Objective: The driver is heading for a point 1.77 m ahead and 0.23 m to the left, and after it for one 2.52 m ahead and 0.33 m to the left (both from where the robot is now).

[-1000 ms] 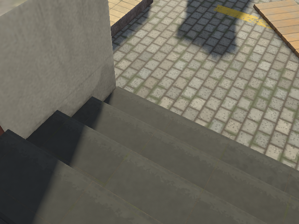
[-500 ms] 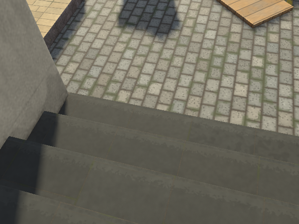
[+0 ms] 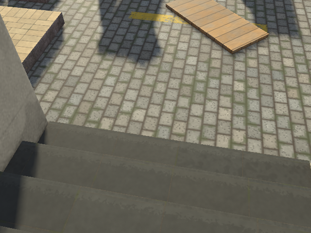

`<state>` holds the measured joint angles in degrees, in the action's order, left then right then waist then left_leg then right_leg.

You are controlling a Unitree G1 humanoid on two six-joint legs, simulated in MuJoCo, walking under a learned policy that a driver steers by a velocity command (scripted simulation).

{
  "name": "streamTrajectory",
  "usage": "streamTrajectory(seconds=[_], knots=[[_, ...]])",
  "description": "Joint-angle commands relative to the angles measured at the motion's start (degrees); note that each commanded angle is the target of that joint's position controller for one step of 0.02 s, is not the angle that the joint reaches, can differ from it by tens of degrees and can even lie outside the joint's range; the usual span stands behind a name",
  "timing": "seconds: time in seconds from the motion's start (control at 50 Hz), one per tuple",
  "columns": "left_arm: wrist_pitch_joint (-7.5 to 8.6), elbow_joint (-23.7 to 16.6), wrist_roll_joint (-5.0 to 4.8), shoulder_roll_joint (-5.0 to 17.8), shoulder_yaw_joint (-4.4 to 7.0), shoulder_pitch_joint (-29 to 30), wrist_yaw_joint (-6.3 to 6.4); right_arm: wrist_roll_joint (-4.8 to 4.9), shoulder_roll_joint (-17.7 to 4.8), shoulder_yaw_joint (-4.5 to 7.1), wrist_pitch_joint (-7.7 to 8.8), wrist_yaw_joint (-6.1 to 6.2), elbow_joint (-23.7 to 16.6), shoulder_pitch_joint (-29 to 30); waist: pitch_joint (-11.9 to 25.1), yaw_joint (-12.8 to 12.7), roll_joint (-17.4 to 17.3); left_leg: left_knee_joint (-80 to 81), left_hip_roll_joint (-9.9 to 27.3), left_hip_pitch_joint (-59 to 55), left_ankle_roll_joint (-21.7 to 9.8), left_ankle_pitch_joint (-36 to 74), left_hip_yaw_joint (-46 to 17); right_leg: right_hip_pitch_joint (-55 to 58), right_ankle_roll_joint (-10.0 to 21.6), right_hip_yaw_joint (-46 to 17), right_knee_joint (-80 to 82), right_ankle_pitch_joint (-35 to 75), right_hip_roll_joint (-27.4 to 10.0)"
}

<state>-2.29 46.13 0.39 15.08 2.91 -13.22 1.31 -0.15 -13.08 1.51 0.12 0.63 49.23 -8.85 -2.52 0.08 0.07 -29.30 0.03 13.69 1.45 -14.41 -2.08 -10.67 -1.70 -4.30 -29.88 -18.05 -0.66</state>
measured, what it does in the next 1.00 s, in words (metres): walks ahead: right foot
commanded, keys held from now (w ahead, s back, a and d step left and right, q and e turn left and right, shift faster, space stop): no key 0.04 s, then w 0.96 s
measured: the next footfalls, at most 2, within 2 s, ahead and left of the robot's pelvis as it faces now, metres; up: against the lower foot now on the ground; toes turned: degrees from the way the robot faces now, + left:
right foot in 0.66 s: +0.28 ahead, -0.13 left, +0.00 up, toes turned +0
left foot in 1.24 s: +0.60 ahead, +0.17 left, -0.17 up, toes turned +1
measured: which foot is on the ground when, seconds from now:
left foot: down 0.00-0.66, up 0.68-1.00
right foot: down 0.00-0.28, up 0.30-0.64, down 0.66-1.00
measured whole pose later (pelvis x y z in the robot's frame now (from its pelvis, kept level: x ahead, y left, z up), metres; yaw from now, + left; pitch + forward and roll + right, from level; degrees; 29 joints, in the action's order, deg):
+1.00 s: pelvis +0.32 -0.02 -0.01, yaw +0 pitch +2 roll -2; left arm 5.3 53.4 -0.7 11.8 2.6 -27.6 1.0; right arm 0.5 -15.6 3.3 3.3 -1.3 46.3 -8.9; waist 2.4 -3.5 -1.5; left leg -53.2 6.8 43.2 -3.7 5.6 -4.4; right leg -10.0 1.6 0.9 -31.1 -23.2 2.1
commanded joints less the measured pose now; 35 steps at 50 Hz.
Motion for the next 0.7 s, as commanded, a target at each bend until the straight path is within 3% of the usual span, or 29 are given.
streamTrajectory(seconds=[0.02,0.06,0.1,0.14,0.18,0.22,0.24,0.26,0.28,0.3,0.32,0.34,0.36,0.38,0.42,0.46,0.5,0.54,0.56,0.58,0.6,0.64,0.66,0.68,0.7], knots=[[1.68,-2.3,0.45,5.5,1.11,1.1,-0.02,-0.14,-6.8,1.77,-0.03,0.78,-1.9,0.7,0.9,0.8,3.1,3.2,1.8,-3.6,-1.1,4.0,-1.4,-5.3,2.1,-2.6,7.3,4.7,-2.2],[2.25,-0.6,0.34,5.2,0.96,-1.2,0.28,-0.18,-6.5,1.76,-0.43,1.07,-0.5,-1.0,1.7,0.9,3.6,3.0,1.2,-4.2,-1.2,0.4,-0.7,-5.3,2.1,-2.3,8.1,-0.5,-1.6],[2.08,0.1,-0.42,7.4,1.70,-3.0,0.76,0.58,-6.9,2.10,-0.48,1.32,0.0,-0.8,-0.8,-0.1,5.2,-1.0,-1.7,0.7,-1.6,-13.6,2.4,-6.6,4.7,-4.3,9.8,-18.2,-1.8],[2.48,0.1,-0.68,9.6,2.24,-5.9,1.02,1.24,-6.2,2.12,0.73,1.20,-1.1,1.7,-4.5,-2.0,9.2,-8.2,-2.8,8.9,-1.9,-14.9,4.7,-5.9,9.3,-14.4,16.0,-29.8,-8.3],[3.23,0.6,-1.18,10.8,2.71,-6.6,1.24,1.81,-5.8,2.21,2.58,0.56,-1.7,2.3,-7.3,-2.2,11.3,-13.8,-0.1,12.8,-3.5,-11.2,2.7,-6.1,13.4,-23.4,19.2,-29.5,-14.6],[3.64,0.2,-1.55,9.3,2.32,-4.1,1.06,2.14,-5.6,2.35,4.15,-0.45,-0.7,-0.9,-6.4,0.1,11.2,-9.6,1.2,9.3,-5.6,-12.8,2.3,-6.5,12.7,-20.5,17.2,-23.5,-13.9],[3.52,-0.4,-2.06,8.7,2.11,-1.2,0.82,2.16,-5.4,2.53,4.70,-0.86,1.2,-5.5,-5.0,2.7,10.3,-2.6,0.4,0.3,-6.2,-8.8,3.5,-10.5,10.9,-16.1,15.4,-20.8,-11.3],[3.52,-0.6,-1.95,7.6,1.86,-0.1,0.69,1.75,-6.1,3.14,4.80,-1.02,4.0,-10.7,-2.9,4.7,8.4,-0.1,-0.7,-8.4,-5.7,-3.3,3.8,-14.2,9.1,-11.8,11.1,-17.1,-8.0],[3.89,-1.4,-1.49,5.0,1.15,1.5,0.60,1.18,-8.4,3.90,4.78,-0.98,6.1,-16.9,-1.0,6.6,1.7,4.0,4.1,-15.2,-6.5,-5.8,-4.7,-19.2,6.4,-6.0,-0.5,-11.1,-4.0],[4.77,-3.9,-1.89,2.3,0.70,2.7,0.81,0.78,-14.0,5.03,4.78,-1.25,6.7,-21.7,0.8,7.0,-14.1,15.2,15.7,-20.2,-12.7,-17.5,-27.9,-28.1,2.8,2.7,-19.4,-8.8,2.8],[5.94,-5.0,-3.02,4.9,1.42,3.0,1.00,-0.09,-13.7,4.35,5.25,-1.80,6.0,-20.6,-1.4,6.2,-15.0,20.3,22.6,-18.3,-18.2,-20.9,-41.8,-34.9,3.3,-1.5,-29.9,-14.9,2.7],[6.73,-4.4,-3.60,5.7,1.71,1.6,0.63,0.12,-10.9,3.40,5.56,-1.61,4.7,-16.8,-4.5,3.9,-10.3,19.1,22.2,-17.3,-18.1,-19.5,-37.9,-38.6,4.3,-3.3,-35.4,-11.4,-0.5],[7.17,-3.2,-2.98,5.5,1.67,0.4,0.23,0.36,-9.5,3.00,5.73,-1.49,3.9,-15.3,-4.2,3.2,-7.9,18.1,19.2,-17.3,-15.9,-17.2,-31.0,-38.8,5.2,-2.3,-36.9,-6.7,-2.4],[7.44,-2.9,-2.48,5.2,1.84,0.6,0.02,0.25,-9.7,2.82,5.67,-1.45,3.7,-14.3,-3.6,2.6,-6.2,18.2,17.6,-17.0,-14.3,-14.1,-26.6,-39.0,5.8,-1.5,-35.6,-2.5,-3.9],[7.34,-3.0,-1.81,5.0,2.08,2.0,-0.74,-0.01,-7.1,1.76,5.22,-1.25,3.7,-14.6,-2.9,2.4,-6.7,19.1,14.0,-14.9,-12.2,-2.6,-17.9,-35.1,5.1,0.0,-29.2,3.8,-5.6],[7.00,-3.8,-1.24,3.0,1.47,5.1,-1.25,0.20,-7.4,1.67,4.70,-0.63,4.6,-17.1,-3.0,3.4,-6.6,19.5,12.2,-14.1,-12.2,7.6,-12.2,-32.7,3.3,2.6,-21.0,7.6,-4.7],[7.11,-5.8,-0.92,1.1,0.70,10.8,-1.85,0.18,-9.4,1.92,4.34,0.17,4.5,-16.4,-3.7,4.1,-5.6,19.6,10.1,-9.5,-11.3,14.7,-7.4,-26.6,2.3,4.5,-10.7,13.2,-2.7],[7.03,-6.1,-1.22,0.5,0.37,11.4,-2.46,-0.19,-11.2,2.41,4.22,0.32,5.1,-16.9,-1.5,3.6,-7.4,19.6,9.0,-4.0,-11.6,18.7,-3.6,-16.5,1.5,7.0,-8.5,18.5,0.0],[6.78,-6.1,-1.50,1.1,0.45,11.0,-2.46,0.18,-11.3,2.53,4.22,0.23,5.3,-17.3,-1.5,3.2,-8.1,19.6,9.2,-2.4,-12.0,19.4,-3.0,-13.7,1.4,7.0,-8.6,19.2,0.4],[6.85,-2.6,-1.15,3.2,1.57,3.8,-2.87,-0.80,-11.0,2.71,4.68,0.22,5.4,-17.0,2.4,0.7,-7.4,16.2,12.4,-0.9,-12.6,24.6,-2.4,-7.5,2.2,5.7,-18.9,26.7,-0.3],[6.73,-1.9,-1.11,4.4,2.08,1.3,-2.94,-0.03,-10.0,2.53,4.81,0.26,4.9,-15.0,2.0,-1.3,-6.6,13.3,11.9,-1.9,-11.6,25.6,-1.0,-9.0,3.6,4.3,-19.4,23.6,-1.3],[7.07,0.2,-0.59,6.4,3.25,-5.9,-2.99,0.65,-8.7,2.33,4.45,0.02,3.0,-10.8,3.5,-6.2,-5.8,2.4,11.0,1.2,-10.1,36.3,0.1,1.5,6.2,7.1,-17.5,15.9,1.4],[7.42,3.6,-0.75,8.1,4.45,-16.0,-3.07,0.79,-8.4,2.14,4.06,0.02,2.7,-8.4,6.4,-12.0,-3.6,-11.5,8.7,5.2,-8.8,38.8,1.0,12.1,7.5,8.3,-13.8,15.7,2.5],[7.26,4.2,-1.19,10.9,5.23,-20.0,-2.48,0.58,-6.9,1.73,4.57,-0.05,2.5,-11.7,7.5,-12.8,4.6,-31.1,3.0,15.3,-6.4,25.8,3.4,20.9,11.2,2.7,-6.5,12.6,-2.3],[7.05,1.6,-1.68,10.6,3.69,-16.4,-2.69,0.11,-0.9,0.22,5.65,-0.92,3.2,-19.8,10.1,-6.5,18.5,-53.8,-3.1,25.4,-5.7,-20.8,-1.9,21.9,17.7,-18.9,-2.2,10.9,-14.7]])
